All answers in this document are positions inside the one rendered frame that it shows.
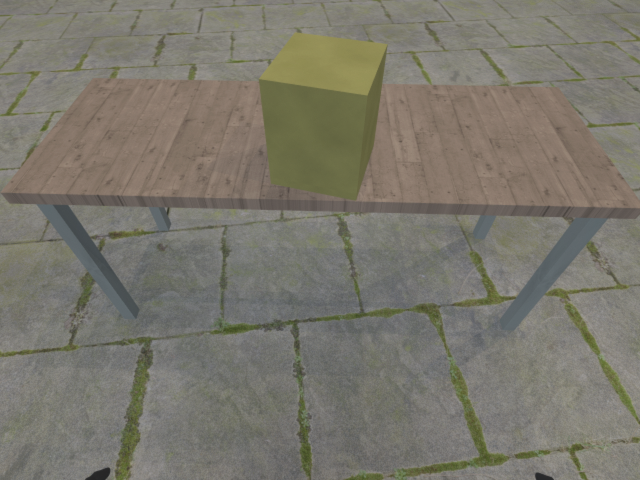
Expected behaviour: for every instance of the table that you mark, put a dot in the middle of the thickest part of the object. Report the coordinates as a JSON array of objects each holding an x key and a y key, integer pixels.
[{"x": 438, "y": 149}]

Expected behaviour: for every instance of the carton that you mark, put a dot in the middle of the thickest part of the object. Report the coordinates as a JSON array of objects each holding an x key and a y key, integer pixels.
[{"x": 320, "y": 100}]

